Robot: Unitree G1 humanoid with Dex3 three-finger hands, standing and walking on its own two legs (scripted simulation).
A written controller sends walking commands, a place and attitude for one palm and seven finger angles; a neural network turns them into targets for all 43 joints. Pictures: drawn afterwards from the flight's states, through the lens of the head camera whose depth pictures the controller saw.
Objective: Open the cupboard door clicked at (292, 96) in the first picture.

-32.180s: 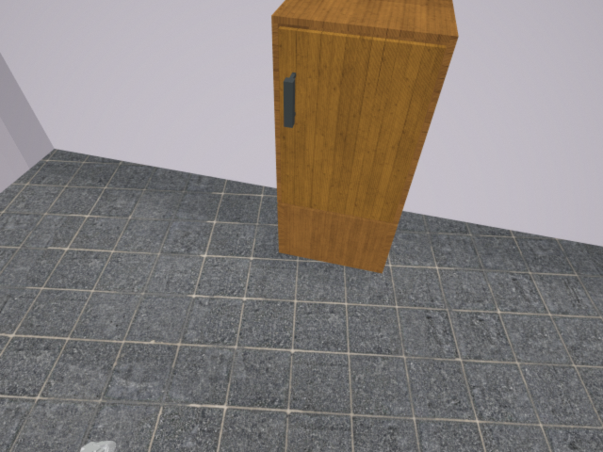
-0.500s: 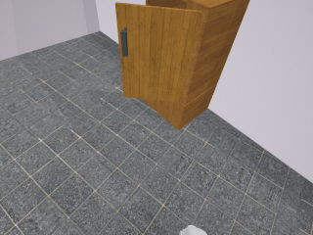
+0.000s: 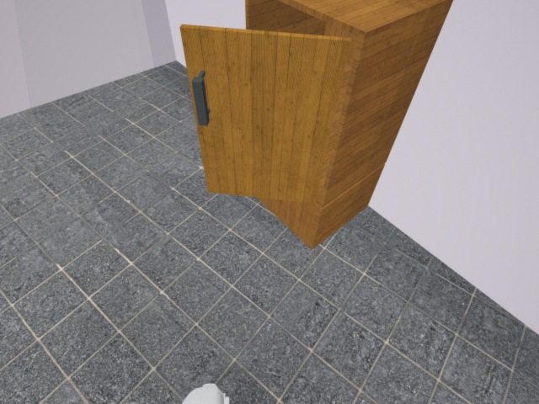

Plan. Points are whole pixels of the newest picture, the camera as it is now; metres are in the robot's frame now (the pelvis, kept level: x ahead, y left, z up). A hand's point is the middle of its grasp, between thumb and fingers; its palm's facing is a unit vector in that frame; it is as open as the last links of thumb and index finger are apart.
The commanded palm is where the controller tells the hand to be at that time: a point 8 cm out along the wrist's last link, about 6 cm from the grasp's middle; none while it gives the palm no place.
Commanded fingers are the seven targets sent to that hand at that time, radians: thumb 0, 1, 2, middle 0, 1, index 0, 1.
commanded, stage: take the last steps up to it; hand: left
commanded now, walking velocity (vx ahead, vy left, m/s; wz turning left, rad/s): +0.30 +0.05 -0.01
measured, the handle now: (203, 98) +0.84 +0.24 -0.03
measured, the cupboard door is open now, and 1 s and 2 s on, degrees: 43 43 43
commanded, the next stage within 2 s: come to a stop and stand still in 0.54 s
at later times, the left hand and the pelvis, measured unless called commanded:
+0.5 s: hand (162, 339) +0.25 +0.22 -0.17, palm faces -0.01 -0.98 -0.21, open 7.3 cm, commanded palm none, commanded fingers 0.00 0.90 0.90 -0.20 -0.30 -0.20 -0.30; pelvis +0.17 +0.03 -0.01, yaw -3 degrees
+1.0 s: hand (177, 323) +0.29 +0.20 -0.19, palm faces +0.03 -0.98 -0.18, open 7.3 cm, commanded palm none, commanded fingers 0.00 0.90 0.90 -0.20 -0.30 -0.20 -0.30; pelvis +0.27 +0.03 -0.01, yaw -2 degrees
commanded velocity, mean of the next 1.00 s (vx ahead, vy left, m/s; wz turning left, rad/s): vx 0.05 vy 0.00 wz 0.00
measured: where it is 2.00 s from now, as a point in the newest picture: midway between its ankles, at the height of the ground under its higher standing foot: (262, 403)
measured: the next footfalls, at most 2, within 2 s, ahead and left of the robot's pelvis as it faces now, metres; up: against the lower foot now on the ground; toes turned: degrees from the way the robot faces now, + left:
left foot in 0.12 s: +0.18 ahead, +0.14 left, +0.00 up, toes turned +6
right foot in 0.54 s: +0.27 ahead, -0.10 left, +0.00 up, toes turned -5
